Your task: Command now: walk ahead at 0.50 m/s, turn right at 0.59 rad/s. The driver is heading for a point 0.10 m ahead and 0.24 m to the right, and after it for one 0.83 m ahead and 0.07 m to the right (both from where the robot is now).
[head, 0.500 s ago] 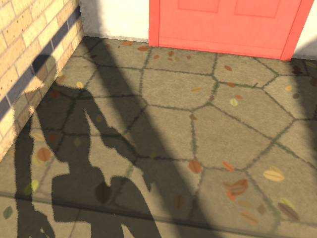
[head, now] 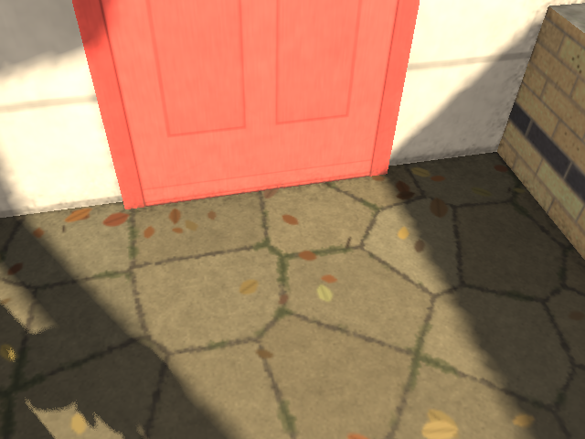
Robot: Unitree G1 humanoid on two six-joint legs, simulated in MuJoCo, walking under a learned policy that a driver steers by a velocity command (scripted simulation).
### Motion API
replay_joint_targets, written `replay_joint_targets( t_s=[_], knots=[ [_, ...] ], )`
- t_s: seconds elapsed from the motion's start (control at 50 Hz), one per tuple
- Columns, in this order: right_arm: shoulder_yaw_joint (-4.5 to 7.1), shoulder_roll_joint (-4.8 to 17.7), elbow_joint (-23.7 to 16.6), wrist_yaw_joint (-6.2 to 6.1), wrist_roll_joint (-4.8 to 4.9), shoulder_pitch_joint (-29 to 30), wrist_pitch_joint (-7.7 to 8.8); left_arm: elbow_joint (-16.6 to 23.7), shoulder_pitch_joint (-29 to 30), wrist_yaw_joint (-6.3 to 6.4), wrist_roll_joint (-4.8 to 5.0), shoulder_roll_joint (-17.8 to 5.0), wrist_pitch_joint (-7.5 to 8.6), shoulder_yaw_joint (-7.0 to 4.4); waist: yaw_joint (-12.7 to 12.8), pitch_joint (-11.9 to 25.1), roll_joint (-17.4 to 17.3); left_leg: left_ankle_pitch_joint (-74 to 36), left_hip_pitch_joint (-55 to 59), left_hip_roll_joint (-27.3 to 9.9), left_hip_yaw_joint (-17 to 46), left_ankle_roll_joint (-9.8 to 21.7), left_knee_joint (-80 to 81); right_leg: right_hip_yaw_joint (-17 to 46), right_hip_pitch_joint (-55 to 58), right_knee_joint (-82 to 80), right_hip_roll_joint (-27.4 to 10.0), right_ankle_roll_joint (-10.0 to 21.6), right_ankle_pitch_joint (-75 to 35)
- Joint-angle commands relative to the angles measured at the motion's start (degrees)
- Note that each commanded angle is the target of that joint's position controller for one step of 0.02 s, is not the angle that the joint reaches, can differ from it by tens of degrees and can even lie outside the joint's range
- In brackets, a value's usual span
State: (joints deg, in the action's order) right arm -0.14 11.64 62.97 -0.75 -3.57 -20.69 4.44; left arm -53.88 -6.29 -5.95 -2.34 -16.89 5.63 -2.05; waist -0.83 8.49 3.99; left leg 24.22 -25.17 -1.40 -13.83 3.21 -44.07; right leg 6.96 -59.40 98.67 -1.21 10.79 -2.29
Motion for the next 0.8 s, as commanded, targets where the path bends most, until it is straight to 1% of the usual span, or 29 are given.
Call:
replay_joint_targets(
  t_s=[0.02,0.06,0.1,0.14,0.18,0.2,0.22,0.28,0.32,0.36,0.38,0.4,0.42,0.44,0.46,0.48,0.5,0.52,0.54,0.56,0.58,0.6,0.62,0.64,0.66,0.68,0.72,0.76,0.8],
  knots=[
    [-1.36,-2.2,-8.1,0.25,-1.11,13.8,3.46,2.8,2.9,-1.55,0.33,2.4,1.24,0.80,5.2,-3.8,-6.7,-20.3,2.2,-9.4,9.5,2.2,29.8,0.2,1.5,-6.3,-2.7,-0.3,-2.7],
    [-1.39,-0.1,-6.8,0.39,-2.10,6.9,3.78,3.1,5.3,-2.01,0.93,0.6,1.63,0.27,2.7,-2.1,-5.0,-29.4,11.7,-9.6,5.5,1.5,29.4,0.4,-2.0,-11.8,-1.6,-1.4,-5.5],
    [-1.19,2.4,-5.4,0.52,-3.07,0.9,4.01,4.9,7.8,-1.36,1.62,1.0,1.36,0.12,0.9,-1.6,-6.9,-39.5,21.2,-11.2,3.7,1.3,30.3,-0.5,-5.1,-18.4,-1.0,-2.6,-5.2],
    [-1.02,3.6,-4.8,0.85,-3.60,-2.7,3.75,5.5,9.2,-0.88,1.49,1.7,0.98,0.03,-0.2,-2.4,-7.6,-44.5,27.0,-12.4,1.8,1.4,31.8,-1.2,-5.5,-24.6,-1.3,-4.0,-5.9],
    [-0.90,4.1,-4.9,1.57,-3.00,-4.3,3.59,6.3,12.6,-0.95,1.35,2.1,0.46,-0.06,-0.9,-4.5,-7.7,-46.9,28.9,-13.1,-0.5,1.4,33.9,-4.6,-2.3,-32.2,-2.3,-5.1,-5.2],
    [-0.78,4.2,-4.4,2.03,-2.52,-5.5,3.51,6.6,14.5,-0.94,1.43,3.2,0.08,0.26,-1.3,-5.5,-7.3,-48.4,29.9,-13.5,-1.6,1.6,34.7,-6.0,-0.3,-36.3,-2.8,-5.5,-3.2],
    [-0.50,4.6,-3.9,2.26,-2.15,-6.8,3.55,6.9,15.8,-0.83,1.91,3.6,-0.23,0.21,-1.4,-6.7,-7.8,-51.4,30.9,-14.0,-2.3,1.1,35.1,-6.7,1.6,-39.8,-2.7,-5.6,-1.3],
    [0.63,7.4,-3.3,2.59,-1.48,-6.9,3.91,7.1,16.8,-0.47,1.70,2.9,-1.06,-0.25,0.1,-9.1,-8.8,-65.7,35.7,-15.1,-4.3,0.1,33.1,-10.0,7.1,-49.2,-0.5,-5.5,5.2],
    [1.56,9.0,-3.3,1.89,-0.99,-7.6,3.76,6.8,14.7,0.11,1.51,1.5,-1.05,-1.24,1.4,-9.3,-10.9,-75.4,39.2,-16.0,-5.0,-0.9,29.0,-11.9,11.8,-52.5,2.0,-5.8,10.5],
    [2.96,10.7,-4.1,0.97,-0.78,-7.6,2.87,5.8,10.9,1.41,1.40,-0.2,-0.50,-2.22,2.1,-9.7,-12.3,-81.9,42.2,-16.9,-4.6,-1.1,22.5,-13.4,15.4,-57.3,4.8,-6.4,15.3],
    [3.59,11.6,-4.5,0.67,-0.93,-7.7,2.13,5.2,8.9,2.16,1.55,-1.1,0.20,-2.72,2.6,-9.3,-13.5,-86.5,42.2,-17.3,-4.2,-0.9,18.4,-14.6,19.1,-61.3,6.6,-5.9,15.1],
    [3.85,11.9,-5.4,0.56,-1.36,-6.0,1.33,3.7,4.3,2.94,2.43,-2.2,1.12,-3.47,4.6,-8.0,-13.7,-89.4,37.5,-16.6,-4.9,-1.3,13.1,-15.1,29.2,-66.6,8.6,-4.3,6.6],
    [3.37,10.4,-5.8,0.95,-3.13,-5.3,1.39,0.4,-6.8,4.60,1.86,-4.7,1.71,-5.11,7.6,-3.0,-13.1,-82.5,22.6,-14.6,-3.1,-3.5,0.7,-11.8,50.9,-62.3,9.5,-1.4,1.4],
    [1.40,3.4,-7.1,2.06,-4.88,-8.3,1.92,-3.9,-20.7,6.40,-0.25,-5.2,1.24,-5.20,8.1,9.3,-1.0,-34.7,-4.7,-9.3,-0.6,-10.2,-20.0,2.2,85.6,-55.1,2.0,9.0,-15.8],
    [0.99,3.6,-10.6,4.67,-2.49,-4.3,2.59,-8.3,-34.5,6.13,-0.29,-4.5,0.30,-4.26,12.1,16.9,3.3,10.9,-19.8,3.3,8.0,-11.7,-39.1,27.4,100.5,-68.9,-10.9,16.9,-18.2],
    [0.76,2.1,-15.1,5.46,0.78,11.1,3.06,-9.6,-34.7,6.56,-0.88,-5.6,1.29,-5.94,16.9,1.7,-0.3,5.9,-33.8,2.6,18.2,-7.4,-44.9,26.6,92.1,-74.5,-11.5,11.9,-14.3],
    [1.13,4.2,-17.4,4.59,0.43,17.9,3.79,-8.5,-26.6,6.33,0.56,-4.1,2.22,-5.47,14.7,-6.1,-0.7,3.8,-35.8,-0.7,21.6,-6.7,-45.7,22.6,79.2,-75.0,-11.2,10.3,-8.8],
    [1.65,5.9,-17.5,3.44,-0.90,16.1,3.62,-6.9,-19.8,5.48,1.30,0.6,2.31,-3.91,9.2,-3.9,-3.8,1.2,-28.2,-2.3,22.4,-4.7,-41.4,20.8,67.1,-76.8,-10.9,10.8,-7.3],
    [2.43,4.8,-22.9,-0.04,8.08,19.7,5.64,-1.6,-10.1,5.56,4.99,2.2,1.20,-2.11,0.4,-12.3,-8.6,-1.1,-21.6,-1.0,18.5,-5.0,-41.6,28.9,47.5,-83.7,-10.8,11.0,-4.5],
    [2.13,4.3,-22.0,-0.43,7.80,14.2,5.86,0.4,-4.5,5.70,4.23,2.0,0.45,-1.37,-4.1,-12.6,-8.4,-0.8,-19.3,-3.4,20.1,-4.7,-40.3,25.2,40.4,-84.8,-11.2,10.3,0.4],
    [2.02,4.2,-21.1,-0.54,6.90,9.9,5.36,3.0,-1.0,5.87,3.06,1.3,-0.44,-1.05,-6.3,-12.5,-6.0,0.6,-17.8,-5.2,19.4,-4.5,-35.9,20.7,34.6,-86.5,-10.9,8.5,3.9],
    [1.95,4.8,-21.4,-0.72,5.74,9.7,4.93,4.8,0.0,6.17,2.42,-0.2,-0.79,-1.33,-6.4,-13.1,-5.0,-3.0,-13.9,-6.7,18.0,-4.6,-27.1,15.2,28.3,-88.6,-8.5,6.5,4.3],
    [1.89,5.1,-21.6,-0.80,3.92,11.7,4.73,5.2,-1.4,6.77,1.94,-1.9,-0.68,-1.76,-5.3,-13.1,-5.3,-10.8,-7.3,-6.1,15.3,-4.9,-16.8,9.4,22.6,-89.0,-4.8,4.4,0.8],
    [1.53,3.7,-21.1,-0.55,2.79,13.6,4.53,4.1,-6.0,7.30,2.38,-2.0,-0.47,-1.88,-3.2,-10.8,-5.1,-20.1,0.1,-4.6,13.2,-4.8,-7.4,4.0,21.0,-88.0,-1.1,2.3,1.3],
    [1.51,3.3,-20.8,-0.49,3.05,15.7,4.14,2.4,-11.8,7.57,3.15,-2.4,-0.23,-2.14,-0.7,-8.6,-2.8,-27.4,3.8,-2.8,12.3,-5.3,-2.0,2.0,23.6,-87.1,0.3,1.8,2.8],
    [1.55,3.7,-21.2,-0.43,4.12,18.3,3.57,1.4,-15.5,7.61,3.99,-3.3,0.04,-2.36,1.1,-7.6,-1.0,-31.3,4.3,-1.9,12.5,-5.5,2.5,2.3,28.0,-87.4,-0.6,1.7,5.1],
    [1.85,5.4,-22.5,-0.41,5.54,23.6,2.45,0.7,-17.9,7.58,4.91,-4.1,0.16,-2.85,3.3,-8.5,0.7,-32.5,0.6,-1.8,13.4,-4.7,10.6,4.2,38.9,-86.7,-3.9,0.7,7.1],
    [2.44,6.8,-23.0,0.16,5.43,26.1,2.23,0.6,-19.0,7.51,4.41,-3.9,-0.44,-3.14,4.1,-9.0,0.2,-28.9,-2.6,-1.1,13.2,-2.7,14.4,5.2,49.0,-82.7,-7.1,-0.7,1.8],
    [3.72,9.0,-20.9,0.84,4.69,18.9,2.27,1.6,-17.7,7.61,3.21,-4.0,-1.26,-3.45,0.6,-5.2,1.4,-23.6,1.6,1.2,12.2,0.6,14.7,2.7,57.3,-73.3,-7.6,-3.0,-18.5]
  ],
)
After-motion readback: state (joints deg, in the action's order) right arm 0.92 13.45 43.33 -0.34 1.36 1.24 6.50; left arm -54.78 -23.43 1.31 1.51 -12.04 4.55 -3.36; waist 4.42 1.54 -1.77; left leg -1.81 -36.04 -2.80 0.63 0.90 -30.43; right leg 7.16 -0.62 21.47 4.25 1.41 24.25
